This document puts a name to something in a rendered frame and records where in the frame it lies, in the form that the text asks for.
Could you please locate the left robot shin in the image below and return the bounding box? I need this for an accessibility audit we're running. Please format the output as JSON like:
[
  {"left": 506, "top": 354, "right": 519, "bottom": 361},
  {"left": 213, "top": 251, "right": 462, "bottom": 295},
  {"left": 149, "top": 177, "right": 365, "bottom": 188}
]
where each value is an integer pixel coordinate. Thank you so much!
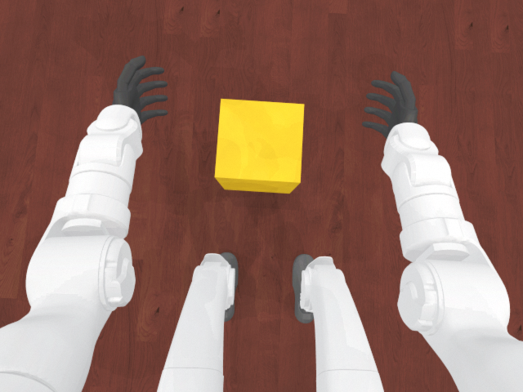
[{"left": 193, "top": 253, "right": 230, "bottom": 310}]

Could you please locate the right robot upper arm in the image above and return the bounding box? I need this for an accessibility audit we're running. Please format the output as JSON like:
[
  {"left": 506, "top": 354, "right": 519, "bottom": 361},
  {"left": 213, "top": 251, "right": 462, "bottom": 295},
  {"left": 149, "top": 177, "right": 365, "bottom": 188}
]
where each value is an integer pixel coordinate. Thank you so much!
[{"left": 397, "top": 259, "right": 523, "bottom": 392}]

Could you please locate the left robot foot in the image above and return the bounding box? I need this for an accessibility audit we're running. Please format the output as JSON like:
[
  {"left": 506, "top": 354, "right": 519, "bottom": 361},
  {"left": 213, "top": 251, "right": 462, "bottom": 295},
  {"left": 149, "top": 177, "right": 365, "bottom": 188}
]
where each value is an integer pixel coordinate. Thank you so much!
[{"left": 220, "top": 252, "right": 239, "bottom": 322}]

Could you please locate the robot right forearm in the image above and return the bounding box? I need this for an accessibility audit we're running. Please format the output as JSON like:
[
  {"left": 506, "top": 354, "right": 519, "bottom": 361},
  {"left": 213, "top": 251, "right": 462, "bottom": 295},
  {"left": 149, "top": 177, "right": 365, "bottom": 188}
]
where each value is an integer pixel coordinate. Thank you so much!
[{"left": 381, "top": 122, "right": 510, "bottom": 325}]

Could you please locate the robot left forearm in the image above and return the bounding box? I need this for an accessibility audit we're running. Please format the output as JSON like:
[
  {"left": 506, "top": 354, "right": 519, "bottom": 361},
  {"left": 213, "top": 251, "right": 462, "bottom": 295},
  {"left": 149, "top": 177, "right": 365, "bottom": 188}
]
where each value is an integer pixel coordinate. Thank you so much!
[{"left": 26, "top": 105, "right": 143, "bottom": 306}]

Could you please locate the robot left hand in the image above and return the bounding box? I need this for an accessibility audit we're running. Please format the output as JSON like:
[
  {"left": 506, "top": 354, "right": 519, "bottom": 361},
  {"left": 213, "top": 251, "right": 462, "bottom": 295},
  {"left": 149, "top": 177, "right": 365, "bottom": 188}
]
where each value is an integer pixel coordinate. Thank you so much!
[{"left": 112, "top": 56, "right": 168, "bottom": 124}]

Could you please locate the carton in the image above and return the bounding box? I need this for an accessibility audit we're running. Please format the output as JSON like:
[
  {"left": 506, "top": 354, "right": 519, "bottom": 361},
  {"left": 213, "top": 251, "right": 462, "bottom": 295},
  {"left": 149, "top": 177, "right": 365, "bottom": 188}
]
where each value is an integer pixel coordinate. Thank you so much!
[{"left": 215, "top": 99, "right": 304, "bottom": 194}]

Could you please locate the left robot upper arm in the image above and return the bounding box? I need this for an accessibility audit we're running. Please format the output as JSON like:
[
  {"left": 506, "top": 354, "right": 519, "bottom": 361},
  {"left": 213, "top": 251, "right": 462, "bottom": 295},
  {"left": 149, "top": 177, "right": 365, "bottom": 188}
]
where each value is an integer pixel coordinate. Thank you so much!
[{"left": 0, "top": 235, "right": 136, "bottom": 392}]

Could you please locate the robot right hand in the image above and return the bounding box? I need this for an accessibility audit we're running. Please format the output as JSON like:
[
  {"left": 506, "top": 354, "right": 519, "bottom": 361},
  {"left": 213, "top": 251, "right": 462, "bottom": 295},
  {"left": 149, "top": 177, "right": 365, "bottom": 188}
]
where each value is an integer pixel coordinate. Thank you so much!
[{"left": 362, "top": 71, "right": 418, "bottom": 139}]

